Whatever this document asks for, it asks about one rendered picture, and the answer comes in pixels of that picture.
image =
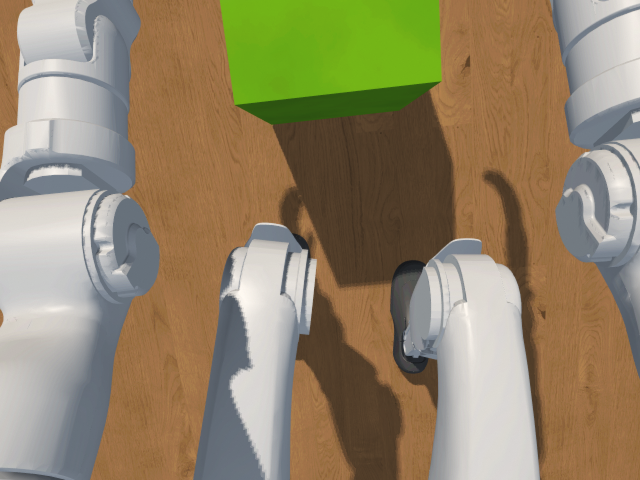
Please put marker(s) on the left robot forearm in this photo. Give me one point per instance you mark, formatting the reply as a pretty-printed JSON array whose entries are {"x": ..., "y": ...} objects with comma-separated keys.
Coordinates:
[{"x": 73, "y": 85}]

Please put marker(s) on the robot shin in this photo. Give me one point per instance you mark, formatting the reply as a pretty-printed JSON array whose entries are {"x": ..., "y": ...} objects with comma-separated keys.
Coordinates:
[
  {"x": 233, "y": 269},
  {"x": 413, "y": 343}
]

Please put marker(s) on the robot left upper arm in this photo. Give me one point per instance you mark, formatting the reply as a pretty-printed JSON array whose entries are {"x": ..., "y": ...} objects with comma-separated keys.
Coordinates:
[{"x": 70, "y": 265}]

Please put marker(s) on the robot right upper arm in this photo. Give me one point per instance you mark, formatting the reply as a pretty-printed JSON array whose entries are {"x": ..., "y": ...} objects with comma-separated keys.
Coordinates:
[{"x": 598, "y": 219}]

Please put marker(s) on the carton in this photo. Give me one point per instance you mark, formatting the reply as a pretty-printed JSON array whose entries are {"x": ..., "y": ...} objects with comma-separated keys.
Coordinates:
[{"x": 302, "y": 60}]

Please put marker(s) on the left robot shin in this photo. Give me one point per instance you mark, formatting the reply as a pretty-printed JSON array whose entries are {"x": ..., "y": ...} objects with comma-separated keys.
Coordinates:
[{"x": 233, "y": 269}]

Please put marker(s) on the right robot forearm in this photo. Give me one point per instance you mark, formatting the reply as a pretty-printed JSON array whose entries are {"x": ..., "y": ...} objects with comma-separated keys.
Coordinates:
[{"x": 600, "y": 48}]

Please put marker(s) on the right robot shin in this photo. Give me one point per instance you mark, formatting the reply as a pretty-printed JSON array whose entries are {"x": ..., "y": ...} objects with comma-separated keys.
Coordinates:
[{"x": 413, "y": 343}]

